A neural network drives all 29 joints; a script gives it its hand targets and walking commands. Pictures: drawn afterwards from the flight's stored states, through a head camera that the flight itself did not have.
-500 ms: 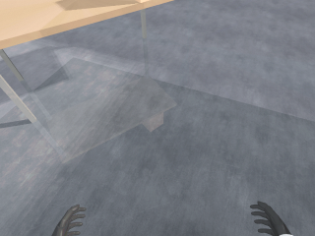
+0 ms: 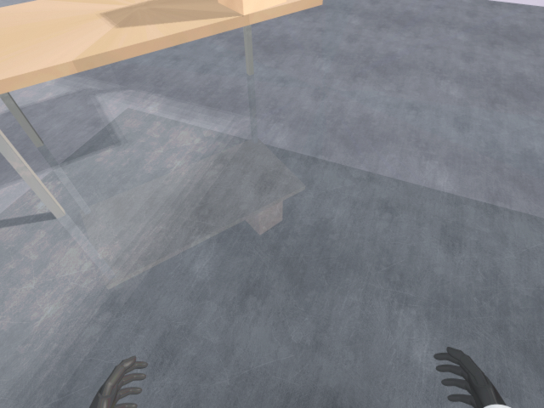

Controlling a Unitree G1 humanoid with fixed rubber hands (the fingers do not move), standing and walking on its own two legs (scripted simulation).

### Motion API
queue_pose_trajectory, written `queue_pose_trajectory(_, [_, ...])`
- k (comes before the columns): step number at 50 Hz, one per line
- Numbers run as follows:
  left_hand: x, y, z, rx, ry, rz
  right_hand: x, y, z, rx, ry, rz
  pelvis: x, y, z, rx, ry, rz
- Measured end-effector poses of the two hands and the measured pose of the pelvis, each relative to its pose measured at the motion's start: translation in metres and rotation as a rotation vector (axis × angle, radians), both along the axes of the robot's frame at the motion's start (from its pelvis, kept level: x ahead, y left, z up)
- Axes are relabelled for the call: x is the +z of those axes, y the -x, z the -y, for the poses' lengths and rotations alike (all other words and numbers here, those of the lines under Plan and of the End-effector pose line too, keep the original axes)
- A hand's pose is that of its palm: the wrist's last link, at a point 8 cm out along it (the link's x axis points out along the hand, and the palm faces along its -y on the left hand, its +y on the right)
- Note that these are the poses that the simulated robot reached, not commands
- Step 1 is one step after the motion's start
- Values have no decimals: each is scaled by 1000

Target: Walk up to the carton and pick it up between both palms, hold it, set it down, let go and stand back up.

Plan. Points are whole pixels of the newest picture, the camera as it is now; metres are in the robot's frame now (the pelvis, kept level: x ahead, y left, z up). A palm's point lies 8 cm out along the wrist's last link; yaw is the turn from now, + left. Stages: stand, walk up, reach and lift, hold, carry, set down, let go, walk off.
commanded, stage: stand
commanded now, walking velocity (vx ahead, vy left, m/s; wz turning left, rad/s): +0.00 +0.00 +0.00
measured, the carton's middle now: out of the picture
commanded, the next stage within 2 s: walk up in 0.46 s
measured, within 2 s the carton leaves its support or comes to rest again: neither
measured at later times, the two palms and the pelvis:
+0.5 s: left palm out of the picture +0.12 +0.28 -0.08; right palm out of the picture +0.13 -0.28 -0.07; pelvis -0.02 +0.00 +0.00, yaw +0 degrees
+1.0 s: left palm out of the picture +0.14 +0.38 -0.09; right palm (482, 384) +0.17 -0.26 -0.04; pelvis +0.03 +0.06 +0.00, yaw +4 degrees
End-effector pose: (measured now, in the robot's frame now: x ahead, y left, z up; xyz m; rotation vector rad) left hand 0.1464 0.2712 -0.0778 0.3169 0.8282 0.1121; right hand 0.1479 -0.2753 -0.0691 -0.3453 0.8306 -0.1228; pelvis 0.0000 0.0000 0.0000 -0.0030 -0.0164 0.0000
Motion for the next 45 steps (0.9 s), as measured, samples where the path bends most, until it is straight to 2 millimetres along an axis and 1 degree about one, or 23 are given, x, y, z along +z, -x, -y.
queue_pose_trajectory(23, [-2, 22, -4, 9, -2, -9, 3, 17, 2, -3, 5, 18, 0, 16, 0, 0, 0, 23])
queue_pose_trajectory(36, [-3, 28, -6, 4, 4, -27, 1, 25, 5, -1, 3, 2, 0, 18, 0, 1, 0, 25])
queue_pose_trajectory(38, [2, 26, -10, -10, 12, -22, 5, 27, 8, 11, 8, -9, 3, 13, -1, 4, 1, 13])
queue_pose_trajectory(40, [6, 24, -20, -16, 6, -11, 11, 28, 13, 25, 35, -32, 6, 9, -4, 13, 2, -2])
queue_pose_trajectory(42, [8, 23, -34, -17, -12, -14, 17, 24, 16, 45, 66, -51, 7, 5, -10, 24, -2, -13])
queue_pose_trajectory(45, [6, 21, -59, -8, -34, -28, 24, 11, 14, 84, 113, -59, 5, -4, -22, 43, 2, -7])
